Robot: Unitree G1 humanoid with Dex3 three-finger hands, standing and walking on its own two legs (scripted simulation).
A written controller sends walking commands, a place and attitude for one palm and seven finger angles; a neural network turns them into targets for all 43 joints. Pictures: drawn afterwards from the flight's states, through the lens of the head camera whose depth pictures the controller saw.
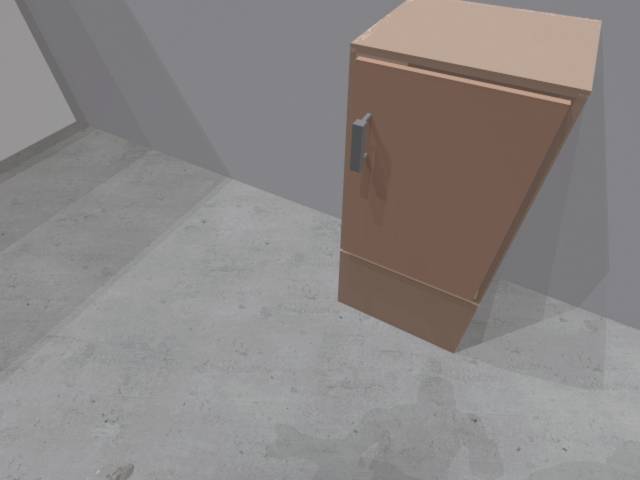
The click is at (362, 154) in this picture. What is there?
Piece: cupboard door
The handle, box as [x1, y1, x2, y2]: [350, 113, 371, 172]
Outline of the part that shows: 367,113 361,120 357,119 352,126 350,169 358,172 361,169 363,161 367,156 367,154 364,152 366,122 371,116 371,114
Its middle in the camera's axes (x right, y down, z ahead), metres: +0.09 -0.22 +0.89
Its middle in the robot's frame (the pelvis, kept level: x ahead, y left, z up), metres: +0.82 -0.05 -0.02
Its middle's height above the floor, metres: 0.75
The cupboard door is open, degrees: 0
